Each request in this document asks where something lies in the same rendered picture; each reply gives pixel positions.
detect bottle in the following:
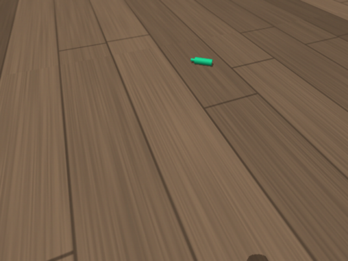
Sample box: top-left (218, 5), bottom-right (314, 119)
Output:
top-left (190, 57), bottom-right (213, 66)

